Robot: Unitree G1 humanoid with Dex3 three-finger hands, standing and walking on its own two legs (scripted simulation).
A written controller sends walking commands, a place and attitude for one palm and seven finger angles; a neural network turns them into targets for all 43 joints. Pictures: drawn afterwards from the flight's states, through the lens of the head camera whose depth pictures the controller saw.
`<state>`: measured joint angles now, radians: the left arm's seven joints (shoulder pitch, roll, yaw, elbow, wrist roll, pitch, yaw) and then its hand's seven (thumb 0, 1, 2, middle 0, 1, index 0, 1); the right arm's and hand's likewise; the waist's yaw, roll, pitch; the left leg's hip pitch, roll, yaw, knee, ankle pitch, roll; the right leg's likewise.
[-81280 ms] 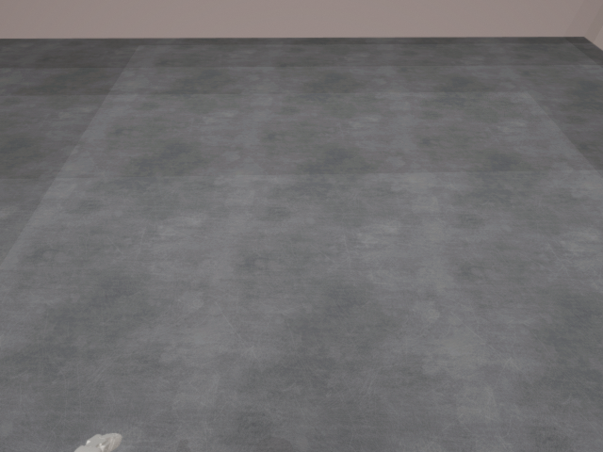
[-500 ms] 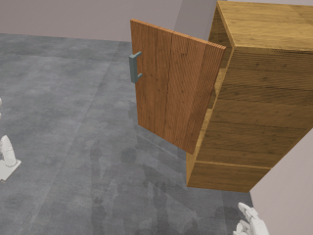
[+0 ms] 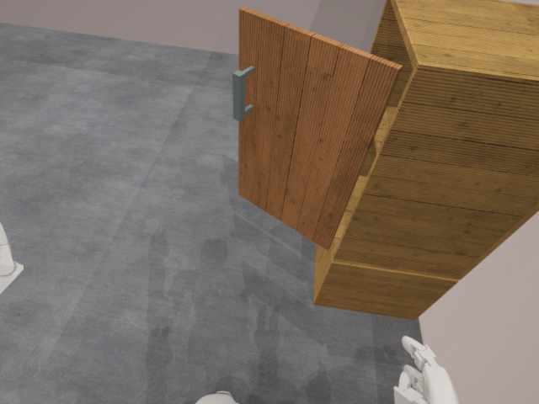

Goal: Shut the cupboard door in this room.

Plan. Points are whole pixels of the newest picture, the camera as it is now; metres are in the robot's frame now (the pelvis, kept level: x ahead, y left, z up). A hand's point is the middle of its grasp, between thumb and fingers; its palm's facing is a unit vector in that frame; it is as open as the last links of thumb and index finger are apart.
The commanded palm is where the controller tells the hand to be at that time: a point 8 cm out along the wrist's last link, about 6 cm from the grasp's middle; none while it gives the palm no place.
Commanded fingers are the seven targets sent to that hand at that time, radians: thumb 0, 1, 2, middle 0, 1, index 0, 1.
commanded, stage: step back with the hand held close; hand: left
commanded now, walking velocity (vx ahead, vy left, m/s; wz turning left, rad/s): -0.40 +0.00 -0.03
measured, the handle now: (244, 93) +0.77 +0.11 +0.04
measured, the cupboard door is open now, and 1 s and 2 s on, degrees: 61 61 61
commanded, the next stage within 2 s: stop stepping back and stand still in 0.68 s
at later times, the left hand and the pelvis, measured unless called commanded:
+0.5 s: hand out of the picture +0.11 +0.28 +0.19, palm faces +0.50 -0.76 -0.41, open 7.4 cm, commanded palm +0.06 +0.29 +0.20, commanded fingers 0.00 0.90 0.90 -0.20 -0.30 -0.20 -0.30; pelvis -0.08 +0.00 +0.01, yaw -1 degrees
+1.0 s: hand out of the picture -0.05 +0.26 +0.18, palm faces +0.37 -0.82 -0.44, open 7.4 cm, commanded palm -0.11 +0.30 +0.20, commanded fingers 0.00 0.90 0.90 -0.20 -0.30 -0.20 -0.30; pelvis -0.25 +0.00 +0.02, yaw +0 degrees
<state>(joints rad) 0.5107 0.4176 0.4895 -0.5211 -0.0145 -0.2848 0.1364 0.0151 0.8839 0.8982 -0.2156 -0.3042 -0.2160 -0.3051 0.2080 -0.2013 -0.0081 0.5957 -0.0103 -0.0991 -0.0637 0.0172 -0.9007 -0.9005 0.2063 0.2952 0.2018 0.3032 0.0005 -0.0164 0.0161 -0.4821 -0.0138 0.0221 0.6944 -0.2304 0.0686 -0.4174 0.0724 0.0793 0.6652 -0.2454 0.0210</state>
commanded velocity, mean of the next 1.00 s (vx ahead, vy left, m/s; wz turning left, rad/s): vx -0.24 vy -0.02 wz -0.01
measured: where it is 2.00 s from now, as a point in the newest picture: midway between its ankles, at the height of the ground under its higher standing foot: outside the picture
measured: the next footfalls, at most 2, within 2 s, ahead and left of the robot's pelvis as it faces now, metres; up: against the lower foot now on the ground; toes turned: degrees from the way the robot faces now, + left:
left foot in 0.28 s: +0.05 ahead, +0.11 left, +0.00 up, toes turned +3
right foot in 0.52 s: -0.18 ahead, -0.13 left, +0.00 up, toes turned +0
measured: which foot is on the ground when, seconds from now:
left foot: down 0.00-0.14, up 0.16-0.26, down 0.28-0.62, up 0.64-0.78, down 0.80-1.00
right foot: down 0.00-0.28, up 0.30-0.50, down 0.52-0.84, up 0.86-1.00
